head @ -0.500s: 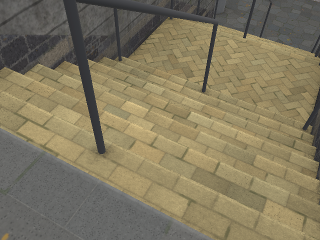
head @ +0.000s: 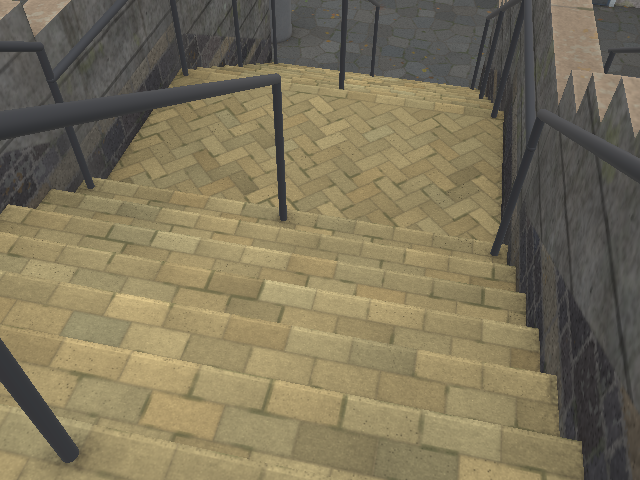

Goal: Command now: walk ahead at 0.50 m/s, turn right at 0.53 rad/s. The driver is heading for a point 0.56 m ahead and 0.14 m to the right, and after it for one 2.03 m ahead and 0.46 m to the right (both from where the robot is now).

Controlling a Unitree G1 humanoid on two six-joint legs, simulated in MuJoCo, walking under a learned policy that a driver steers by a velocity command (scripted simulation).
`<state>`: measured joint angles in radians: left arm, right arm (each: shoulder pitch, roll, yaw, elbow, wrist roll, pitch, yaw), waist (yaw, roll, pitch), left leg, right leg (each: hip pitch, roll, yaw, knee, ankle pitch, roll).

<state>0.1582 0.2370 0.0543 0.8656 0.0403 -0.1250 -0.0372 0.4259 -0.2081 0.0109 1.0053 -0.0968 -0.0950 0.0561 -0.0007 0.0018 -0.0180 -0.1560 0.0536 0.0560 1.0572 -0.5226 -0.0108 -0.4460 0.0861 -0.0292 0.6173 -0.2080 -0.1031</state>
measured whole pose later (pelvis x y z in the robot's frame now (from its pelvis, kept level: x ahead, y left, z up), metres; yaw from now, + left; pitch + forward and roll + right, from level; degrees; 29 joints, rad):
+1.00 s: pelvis +0.50 -0.06 -0.24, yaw -35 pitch +3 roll -3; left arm 0.52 0.15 -0.04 0.90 0.06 -0.13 0.00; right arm 0.09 -0.24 0.05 0.74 -0.07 -0.08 0.03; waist 0.12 0.03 -0.05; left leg -0.65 0.10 -0.10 0.65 0.34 -0.04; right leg -0.38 0.15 0.07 1.04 -0.71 -0.06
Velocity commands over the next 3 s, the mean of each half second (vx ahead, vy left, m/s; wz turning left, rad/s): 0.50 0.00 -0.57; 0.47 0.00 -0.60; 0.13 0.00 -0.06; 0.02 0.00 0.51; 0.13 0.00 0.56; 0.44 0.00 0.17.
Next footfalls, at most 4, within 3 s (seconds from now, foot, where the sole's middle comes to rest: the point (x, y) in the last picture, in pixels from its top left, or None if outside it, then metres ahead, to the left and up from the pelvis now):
0.36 left None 0.25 0.12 -0.76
0.70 right None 0.39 -0.12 -0.94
1.10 left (343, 442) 0.74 -0.04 -1.12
1.66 right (415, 461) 0.69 -0.23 -1.12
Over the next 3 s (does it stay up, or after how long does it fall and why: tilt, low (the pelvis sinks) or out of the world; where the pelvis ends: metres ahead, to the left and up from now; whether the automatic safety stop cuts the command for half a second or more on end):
stays up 0.99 -0.14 -0.53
